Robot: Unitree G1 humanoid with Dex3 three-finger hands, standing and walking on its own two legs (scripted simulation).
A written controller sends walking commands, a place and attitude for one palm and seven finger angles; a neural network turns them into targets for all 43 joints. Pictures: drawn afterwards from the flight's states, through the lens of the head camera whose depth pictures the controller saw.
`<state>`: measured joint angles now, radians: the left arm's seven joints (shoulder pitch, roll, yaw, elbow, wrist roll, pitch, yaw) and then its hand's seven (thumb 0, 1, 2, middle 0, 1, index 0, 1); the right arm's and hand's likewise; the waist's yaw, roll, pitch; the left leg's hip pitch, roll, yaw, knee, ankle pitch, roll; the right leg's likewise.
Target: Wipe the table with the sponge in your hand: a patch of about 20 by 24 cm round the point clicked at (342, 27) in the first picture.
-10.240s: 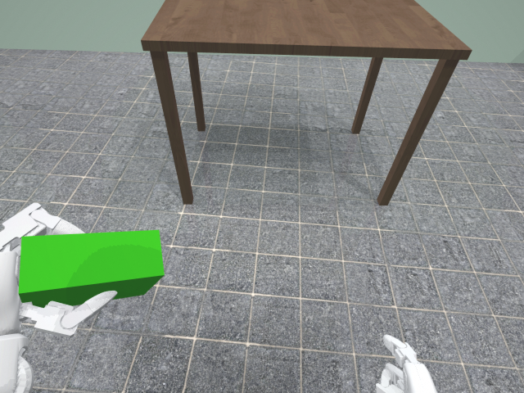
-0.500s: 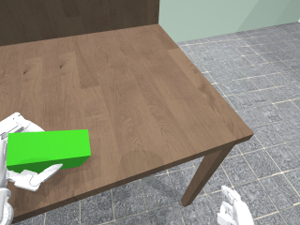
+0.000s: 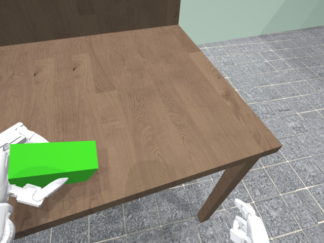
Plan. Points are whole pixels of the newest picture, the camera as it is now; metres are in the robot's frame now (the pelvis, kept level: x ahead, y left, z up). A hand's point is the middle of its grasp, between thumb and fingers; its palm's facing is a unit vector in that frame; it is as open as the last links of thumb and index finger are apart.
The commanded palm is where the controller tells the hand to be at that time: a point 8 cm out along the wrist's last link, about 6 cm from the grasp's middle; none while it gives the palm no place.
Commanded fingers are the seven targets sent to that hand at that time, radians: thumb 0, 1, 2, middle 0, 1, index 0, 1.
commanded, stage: shuffle to correct the standing spot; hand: left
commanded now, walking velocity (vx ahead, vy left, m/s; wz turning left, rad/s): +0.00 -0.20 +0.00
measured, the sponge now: (67, 164) +0.23 +0.21 +0.12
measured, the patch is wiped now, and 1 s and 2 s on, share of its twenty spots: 0.00 0.00 0.00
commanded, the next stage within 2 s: come to a stop and stand still in 0.62 s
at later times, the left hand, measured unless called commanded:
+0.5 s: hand (74, 170) +0.21 +0.18 +0.15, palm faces +0.36 -0.84 -0.40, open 9.4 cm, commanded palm +0.16 +0.21 +0.17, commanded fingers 0.00 0.10 1.30 -1.20 -1.60 -1.20 -1.60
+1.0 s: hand (127, 169) +0.22 +0.09 +0.15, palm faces +0.32 -0.79 -0.53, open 9.4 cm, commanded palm +0.17 +0.12 +0.17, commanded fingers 0.00 0.10 1.30 -1.20 -1.60 -1.20 -1.60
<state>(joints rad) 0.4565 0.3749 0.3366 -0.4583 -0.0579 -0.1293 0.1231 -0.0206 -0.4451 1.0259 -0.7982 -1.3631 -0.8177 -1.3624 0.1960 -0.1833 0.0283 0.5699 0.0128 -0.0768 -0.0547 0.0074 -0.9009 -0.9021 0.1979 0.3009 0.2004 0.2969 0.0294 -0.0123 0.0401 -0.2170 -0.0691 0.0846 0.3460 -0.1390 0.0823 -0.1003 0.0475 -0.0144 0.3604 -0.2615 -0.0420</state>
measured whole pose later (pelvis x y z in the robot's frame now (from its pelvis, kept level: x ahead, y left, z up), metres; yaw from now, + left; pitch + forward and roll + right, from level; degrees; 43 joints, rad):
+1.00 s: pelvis -0.01 -0.15 -0.01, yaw -4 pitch -2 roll -1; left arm 0.52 0.40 0.40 -0.48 -0.06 -0.11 0.14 -0.02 -0.45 1.03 -0.80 -1.37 -0.82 -1.37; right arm 0.21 -0.20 -0.04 0.56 0.01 -0.06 -0.03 0.01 -0.90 -0.90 0.20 0.30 0.20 0.30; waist 0.00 0.07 0.14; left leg -0.17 0.05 0.04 0.48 -0.27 0.06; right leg -0.47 0.15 -0.03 1.26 -0.33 -0.01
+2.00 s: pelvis -0.01 -0.16 -0.01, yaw -4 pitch -4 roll -1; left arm 0.29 0.32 0.29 -0.41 -0.02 -0.26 0.09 -0.02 -0.45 1.04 -0.80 -1.37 -0.82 -1.37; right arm 0.18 -0.21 -0.01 0.59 0.01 -0.17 0.03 0.01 -0.90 -0.90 0.20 0.30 0.20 0.30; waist 0.03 -0.07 0.08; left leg -0.25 -0.04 0.07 0.52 -0.21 0.07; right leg -0.24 -0.02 0.00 0.57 -0.30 0.00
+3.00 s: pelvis -0.01 -0.13 -0.01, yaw -1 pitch +0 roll -1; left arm 0.23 0.38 0.42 -0.36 -0.03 -0.22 0.09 -0.02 -0.45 1.04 -0.79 -1.37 -0.81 -1.37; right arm 0.20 -0.20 0.01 0.55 0.02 -0.15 0.02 0.01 -0.90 -0.90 0.20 0.30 0.20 0.30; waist 0.04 -0.01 0.06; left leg -0.32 -0.04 0.13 0.49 -0.19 0.11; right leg -0.21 0.03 0.01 0.51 -0.30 -0.01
